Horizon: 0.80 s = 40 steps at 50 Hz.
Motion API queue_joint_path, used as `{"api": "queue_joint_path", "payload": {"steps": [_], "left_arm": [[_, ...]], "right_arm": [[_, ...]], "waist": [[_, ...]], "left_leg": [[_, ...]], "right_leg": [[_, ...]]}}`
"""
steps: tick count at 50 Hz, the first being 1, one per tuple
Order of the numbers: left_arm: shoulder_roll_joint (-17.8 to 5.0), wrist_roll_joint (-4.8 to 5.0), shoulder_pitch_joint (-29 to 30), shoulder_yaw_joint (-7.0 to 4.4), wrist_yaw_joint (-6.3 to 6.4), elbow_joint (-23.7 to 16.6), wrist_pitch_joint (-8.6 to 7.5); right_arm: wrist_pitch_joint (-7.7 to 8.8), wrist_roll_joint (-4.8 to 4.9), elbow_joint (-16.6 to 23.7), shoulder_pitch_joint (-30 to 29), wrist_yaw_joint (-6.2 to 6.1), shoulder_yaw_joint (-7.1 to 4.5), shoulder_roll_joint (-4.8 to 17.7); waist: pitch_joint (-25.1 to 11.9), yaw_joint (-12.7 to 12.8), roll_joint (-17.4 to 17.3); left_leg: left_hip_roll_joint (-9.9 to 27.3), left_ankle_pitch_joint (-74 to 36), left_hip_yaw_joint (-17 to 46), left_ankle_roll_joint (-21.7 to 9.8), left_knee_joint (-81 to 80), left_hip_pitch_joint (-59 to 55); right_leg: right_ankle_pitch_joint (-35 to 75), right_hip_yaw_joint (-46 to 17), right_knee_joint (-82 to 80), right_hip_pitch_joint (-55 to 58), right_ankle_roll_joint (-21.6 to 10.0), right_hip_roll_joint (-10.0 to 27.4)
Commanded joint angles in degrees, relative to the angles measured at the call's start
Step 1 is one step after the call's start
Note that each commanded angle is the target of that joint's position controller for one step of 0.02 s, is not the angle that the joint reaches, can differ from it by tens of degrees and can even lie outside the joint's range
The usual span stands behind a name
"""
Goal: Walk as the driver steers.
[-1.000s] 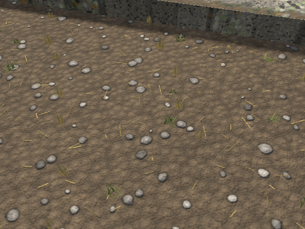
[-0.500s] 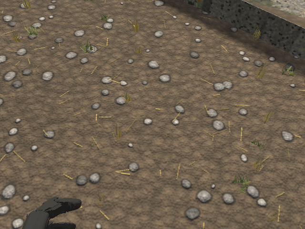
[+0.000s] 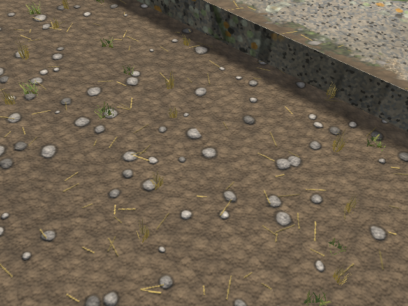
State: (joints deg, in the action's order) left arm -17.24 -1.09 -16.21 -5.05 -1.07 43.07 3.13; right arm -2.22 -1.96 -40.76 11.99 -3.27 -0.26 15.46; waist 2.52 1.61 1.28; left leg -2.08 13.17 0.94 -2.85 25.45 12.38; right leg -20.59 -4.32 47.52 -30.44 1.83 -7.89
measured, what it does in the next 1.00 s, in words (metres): steps on the spot, turning right: right foot, then left foot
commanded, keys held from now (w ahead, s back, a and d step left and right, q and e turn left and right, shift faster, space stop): e+shift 0.48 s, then shift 0.06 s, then q+shift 0.46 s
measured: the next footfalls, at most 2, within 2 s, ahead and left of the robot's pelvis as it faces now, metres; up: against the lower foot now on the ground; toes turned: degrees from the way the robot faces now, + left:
right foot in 0.30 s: +0.02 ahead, -0.14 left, +0.00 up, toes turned -19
left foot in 0.72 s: +0.16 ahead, +0.01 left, +0.00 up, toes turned -32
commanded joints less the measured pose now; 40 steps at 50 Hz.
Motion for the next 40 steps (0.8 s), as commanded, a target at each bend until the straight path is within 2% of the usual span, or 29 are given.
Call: {"api": "queue_joint_path", "payload": {"steps": [1,2,5,7,10,12,13,14,15,16,17,18,19,20,21,24,27,32,33,34,35,36,37,38,39,40], "left_arm": [[-5.59,-0.74,-3.69,-2.05,-0.44,-2.64,0.31],[-4.92,-0.35,-3.42,-1.62,-0.90,-2.92,0.76],[-3.60,0.43,4.52,-0.54,-2.34,-6.80,1.17],[-2.75,0.57,6.93,0.06,-3.03,-8.43,1.36],[-3.20,1.03,8.23,0.12,-2.96,-10.02,1.54],[-3.90,0.90,8.30,-0.18,-2.55,-10.69,1.53],[-3.97,0.48,6.39,-0.36,-2.14,-10.35,1.22],[-5.10,-0.27,1.77,-0.84,-1.30,-8.88,0.44],[-12.91,-0.96,-2.27,-2.70,-0.33,-8.52,-0.37],[-20.78,0.60,-5.27,-4.70,-0.27,-8.97,-0.67],[-16.98,1.56,-7.28,-4.42,-0.14,-8.34,-0.58],[-14.22,1.25,-3.23,-3.34,0.36,-8.45,-0.22],[-11.70,0.88,2.43,-2.52,0.85,-9.29,0.38],[-10.29,1.27,5.93,-2.03,1.23,-10.22,0.62],[-9.61,1.05,7.12,-1.76,1.21,-10.61,0.71],[-11.13,0.73,4.87,-2.33,0.64,-9.57,0.37],[-10.68,0.29,3.38,-2.10,0.82,-8.88,0.21],[-6.17,-0.55,4.46,0.35,1.04,-7.29,-0.15],[-4.62,-0.38,5.20,1.27,1.29,-6.72,-0.27],[-4.03,0.02,6.35,1.95,1.64,-6.31,-0.41],[-4.39,-0.36,4.55,2.02,2.05,-5.50,-0.69],[-4.04,-0.99,1.26,1.95,2.39,-5.55,-0.77],[-5.77,-0.37,0.50,1.44,2.73,-6.03,-0.23],[-7.62,-0.31,2.88,1.11,3.13,-5.92,-0.15],[-7.73,-0.13,5.35,0.94,2.96,-6.38,-0.47],[-6.79,-0.06,6.15,1.06,2.62,-6.15,-0.66]], "right_arm": [[2.30,0.12,6.45,-9.32,-0.66,-1.15,4.55],[2.32,0.03,6.56,-8.03,-0.42,-1.27,4.60],[2.07,0.16,4.73,-0.11,0.10,-2.41,6.51],[2.01,0.09,4.01,2.19,0.60,-3.37,8.35],[2.03,0.16,3.73,2.51,1.84,-4.45,10.43],[2.22,1.00,3.64,2.64,2.43,-4.89,10.83],[2.22,1.69,3.57,2.27,2.61,-5.12,10.88],[2.26,2.08,3.08,3.29,2.82,-5.36,10.78],[2.23,1.76,4.81,4.84,2.94,-4.90,8.96],[1.45,0.30,10.21,-0.58,2.71,-3.27,4.44],[0.80,-0.53,9.45,-3.76,2.29,-3.55,6.84],[0.82,0.49,8.83,-3.44,2.31,-3.51,6.52],[1.16,0.87,7.80,-2.95,2.30,-3.63,6.92],[1.15,0.29,7.65,-2.57,2.23,-3.99,7.88],[0.91,-0.27,6.48,-0.83,2.33,-4.03,8.14],[0.46,0.22,6.19,-0.37,2.61,-3.50,6.91],[0.43,0.62,5.94,-0.87,2.38,-2.99,6.36],[0.64,1.46,4.44,0.50,2.24,-2.34,5.22],[0.64,1.61,3.79,1.28,2.36,-1.94,4.06],[0.80,1.46,2.98,2.63,2.40,-1.53,2.73],[1.27,0.83,3.49,1.01,2.26,-1.63,4.07],[1.98,-0.04,4.68,0.42,2.17,-2.40,9.45],[1.86,1.11,4.32,-0.30,2.84,-3.65,13.81],[1.76,1.22,3.17,2.78,3.59,-4.15,13.16],[1.65,1.27,2.20,4.74,3.94,-4.49,12.77],[1.32,1.32,1.84,4.63,3.90,-4.75,12.14]], "waist": [[-2.60,3.38,-5.90],[-2.87,2.38,-7.30],[-3.00,-2.89,-8.83],[-3.78,-4.43,-10.30],[-4.68,-4.68,-12.45],[-4.92,-4.18,-13.04],[-5.46,-2.40,-11.53],[-7.41,0.50,-6.43],[-9.13,1.66,6.43],[-11.16,2.89,16.92],[-11.54,5.49,6.71],[-7.47,2.90,5.56],[-3.44,0.21,4.22],[-2.55,-1.18,5.58],[-3.71,-1.80,5.88],[-5.64,-1.43,3.63],[-6.20,-0.10,5.58],[-6.95,0.18,6.86],[-6.71,-0.70,5.91],[-5.95,-2.36,4.84],[-4.24,-1.77,2.03],[-4.14,0.42,-8.61],[-3.14,1.40,-13.87],[-1.84,-0.99,-14.25],[-1.26,-2.31,-12.78],[-1.63,-2.11,-10.24]], "left_leg": [[14.98,-17.46,6.59,-8.55,-9.81,0.48],[13.99,-22.92,3.26,-8.32,-8.48,-1.84],[15.46,-30.31,0.54,-8.63,-5.37,-11.14],[16.69,-31.42,-1.31,-8.09,-3.42,-12.55],[17.82,-33.42,-4.86,-6.21,0.08,-10.07],[18.74,-33.38,-6.37,-4.56,4.22,-9.30],[18.60,-31.91,-8.26,-2.69,8.82,-7.21],[17.19,-26.82,-11.14,0.54,17.69,-1.88],[12.62,-2.54,-13.30,4.59,32.80,13.90],[2.82,27.61,-6.63,7.39,40.13,27.67],[5.60,25.37,0.52,7.31,45.09,28.85],[6.06,19.81,1.43,6.83,44.43,28.70],[6.98,13.83,1.91,6.65,40.49,27.31],[6.59,10.64,1.50,6.84,38.42,25.38],[5.49,8.69,0.86,7.06,38.33,22.86],[3.40,7.87,1.12,7.05,33.09,20.57],[2.69,6.78,1.07,6.13,27.61,19.26],[2.49,7.50,-1.33,3.22,16.98,6.38],[2.76,5.26,-1.26,2.57,11.33,1.76],[2.28,-0.33,-1.29,1.82,2.45,-4.32],[3.41,-4.36,3.50,0.99,-3.31,-6.47],[13.90,-10.65,18.56,-1.02,-8.25,-5.66],[20.11,-18.74,27.41,-8.81,-8.69,-0.97],[19.96,-17.98,31.32,-11.52,-9.93,-0.51],[17.97,-15.41,30.34,-11.51,-9.78,-2.00],[15.26,-13.10,27.79,-10.31,-8.88,-2.81]], "right_leg": [[-1.40,2.10,21.66,-2.39,0.97,4.43],[-1.01,3.59,21.66,-3.75,1.51,5.37],[-0.66,5.38,11.87,-7.07,2.47,7.61],[-2.43,6.61,4.75,-3.47,1.86,8.13],[-3.87,10.60,-4.27,4.96,-0.16,6.58],[-2.79,11.63,-10.21,8.40,-1.39,5.76],[0.85,11.69,-15.96,12.63,-2.32,5.09],[8.90,8.36,-23.69,21.17,-3.77,5.09],[24.23,-10.28,-27.17,32.85,-7.41,17.22],[50.65,-30.30,-25.54,34.81,-18.72,30.17],[47.51,-24.79,-24.64,36.41,-20.80,28.11],[40.38,-19.93,-25.13,31.74,-19.29,24.51],[33.09,-15.80,-26.50,26.39,-16.20,19.72],[31.00,-14.27,-27.02,23.31,-14.47,16.85],[32.81,-13.09,-26.70,21.61,-14.13,15.17],[30.39,-15.28,-25.91,20.54,-14.10,14.12],[27.09,-17.36,-25.38,20.99,-14.31,14.66],[32.05,-15.64,-23.61,17.47,-12.60,15.81],[29.09,-15.21,-23.64,16.02,-11.72,15.95],[23.30,-13.97,-23.07,13.46,-9.99,15.28],[16.49,-12.68,-21.26,11.92,-7.54,13.29],[6.48,-7.30,-11.96,11.38,-5.06,7.83],[-5.83,-0.17,-10.79,10.74,-3.26,1.97],[-10.21,0.43,-5.85,9.13,-2.88,2.33],[-10.77,0.14,-0.63,6.28,-2.69,1.96],[-9.55,-0.43,3.17,4.83,-2.10,2.45]]}}
Velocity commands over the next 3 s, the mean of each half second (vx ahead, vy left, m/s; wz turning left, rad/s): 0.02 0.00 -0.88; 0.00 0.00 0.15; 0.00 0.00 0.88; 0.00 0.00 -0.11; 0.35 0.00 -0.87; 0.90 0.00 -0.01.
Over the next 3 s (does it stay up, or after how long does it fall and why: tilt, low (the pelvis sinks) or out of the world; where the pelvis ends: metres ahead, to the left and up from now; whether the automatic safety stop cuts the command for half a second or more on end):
stays up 0.43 -0.22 -0.02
